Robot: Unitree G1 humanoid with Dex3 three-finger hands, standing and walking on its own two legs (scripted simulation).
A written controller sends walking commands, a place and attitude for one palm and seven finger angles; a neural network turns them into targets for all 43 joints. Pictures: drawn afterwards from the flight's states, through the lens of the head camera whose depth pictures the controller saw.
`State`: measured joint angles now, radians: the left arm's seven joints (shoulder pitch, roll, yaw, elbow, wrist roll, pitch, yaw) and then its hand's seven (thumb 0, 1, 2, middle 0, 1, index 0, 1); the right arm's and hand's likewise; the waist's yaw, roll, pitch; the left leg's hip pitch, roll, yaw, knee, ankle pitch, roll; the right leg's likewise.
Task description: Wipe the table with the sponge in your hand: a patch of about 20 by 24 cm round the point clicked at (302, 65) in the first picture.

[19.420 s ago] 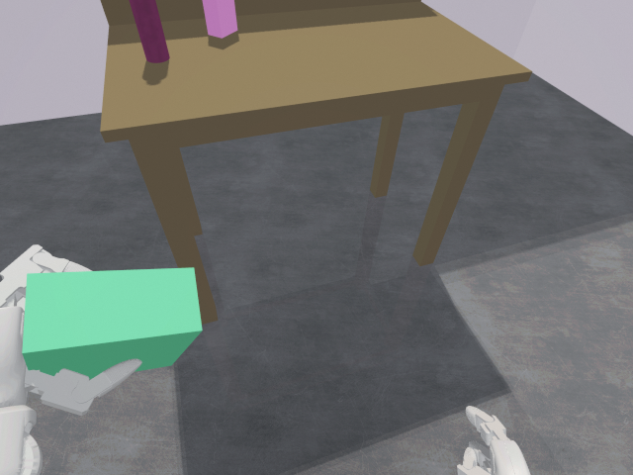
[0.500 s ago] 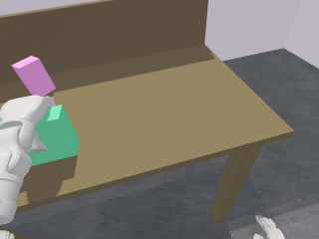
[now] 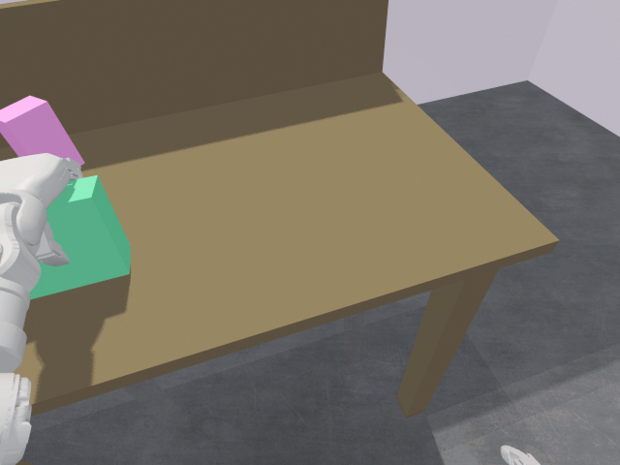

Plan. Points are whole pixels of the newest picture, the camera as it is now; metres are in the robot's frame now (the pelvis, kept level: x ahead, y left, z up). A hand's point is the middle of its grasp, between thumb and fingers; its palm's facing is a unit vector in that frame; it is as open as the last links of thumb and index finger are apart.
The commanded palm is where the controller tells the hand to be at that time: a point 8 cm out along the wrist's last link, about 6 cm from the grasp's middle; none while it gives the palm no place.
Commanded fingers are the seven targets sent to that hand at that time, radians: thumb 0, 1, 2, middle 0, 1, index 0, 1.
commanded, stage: wipe forward along the first lane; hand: left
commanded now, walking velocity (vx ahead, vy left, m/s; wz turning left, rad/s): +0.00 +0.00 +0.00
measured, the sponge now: (66, 251) +0.35 +0.37 +0.10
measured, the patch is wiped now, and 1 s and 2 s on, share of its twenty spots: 0.05 0.20 0.50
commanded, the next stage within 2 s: slide across to the middle lane in 0.52 s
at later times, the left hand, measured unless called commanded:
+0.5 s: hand (53, 194) +0.41 +0.39 +0.15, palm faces -0.15 +0.01 -0.99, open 10.4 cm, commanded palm +0.41 +0.38 +0.19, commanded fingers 0.00 0.10 1.30 -1.20 -1.60 -1.20 -1.60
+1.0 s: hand (68, 177) +0.43 +0.38 +0.16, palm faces -0.09 +0.05 -0.99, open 10.5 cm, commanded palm +0.43 +0.34 +0.22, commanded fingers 0.00 0.10 1.30 -1.20 -1.60 -1.20 -1.60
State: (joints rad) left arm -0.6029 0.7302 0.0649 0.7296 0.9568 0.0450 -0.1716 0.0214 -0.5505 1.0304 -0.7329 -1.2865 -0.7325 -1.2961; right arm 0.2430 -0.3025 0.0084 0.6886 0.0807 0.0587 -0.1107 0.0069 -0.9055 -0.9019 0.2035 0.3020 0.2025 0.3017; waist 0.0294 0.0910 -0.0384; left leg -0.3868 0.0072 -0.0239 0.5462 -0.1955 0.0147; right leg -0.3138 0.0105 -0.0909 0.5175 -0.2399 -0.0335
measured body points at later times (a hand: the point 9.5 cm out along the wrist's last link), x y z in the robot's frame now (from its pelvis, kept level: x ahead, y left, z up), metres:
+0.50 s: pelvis +0.01 +0.02 +0.00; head +0.04 +0.00 +0.45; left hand +0.41 +0.38 +0.21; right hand +0.10 -0.26 -0.13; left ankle +0.06 +0.12 -0.73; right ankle +0.02 -0.10 -0.73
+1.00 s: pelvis +0.03 +0.03 +0.01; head +0.06 +0.01 +0.46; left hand +0.43 +0.37 +0.22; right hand +0.14 -0.24 -0.12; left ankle +0.06 +0.12 -0.73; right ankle +0.02 -0.10 -0.73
